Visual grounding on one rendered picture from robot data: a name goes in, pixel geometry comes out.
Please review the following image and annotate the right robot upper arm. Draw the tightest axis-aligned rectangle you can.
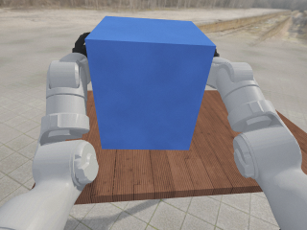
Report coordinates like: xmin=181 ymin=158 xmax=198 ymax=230
xmin=233 ymin=125 xmax=307 ymax=230

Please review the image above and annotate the right robot forearm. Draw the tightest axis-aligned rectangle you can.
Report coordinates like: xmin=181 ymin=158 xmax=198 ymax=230
xmin=206 ymin=57 xmax=302 ymax=166

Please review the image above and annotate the left robot upper arm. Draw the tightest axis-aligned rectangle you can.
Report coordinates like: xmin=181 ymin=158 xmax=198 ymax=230
xmin=0 ymin=139 xmax=99 ymax=230

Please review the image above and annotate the right robot hand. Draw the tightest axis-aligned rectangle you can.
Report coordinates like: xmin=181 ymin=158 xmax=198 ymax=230
xmin=214 ymin=49 xmax=220 ymax=58

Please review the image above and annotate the table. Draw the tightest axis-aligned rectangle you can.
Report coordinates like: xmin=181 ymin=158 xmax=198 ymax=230
xmin=32 ymin=90 xmax=307 ymax=230

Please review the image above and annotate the left robot hand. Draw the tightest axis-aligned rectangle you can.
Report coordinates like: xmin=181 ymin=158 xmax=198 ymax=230
xmin=72 ymin=32 xmax=90 ymax=57

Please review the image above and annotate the left robot forearm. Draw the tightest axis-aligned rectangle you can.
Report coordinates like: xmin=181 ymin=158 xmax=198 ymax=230
xmin=32 ymin=53 xmax=91 ymax=177

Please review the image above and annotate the carton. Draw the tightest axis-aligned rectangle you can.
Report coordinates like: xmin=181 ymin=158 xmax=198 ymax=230
xmin=84 ymin=15 xmax=217 ymax=150

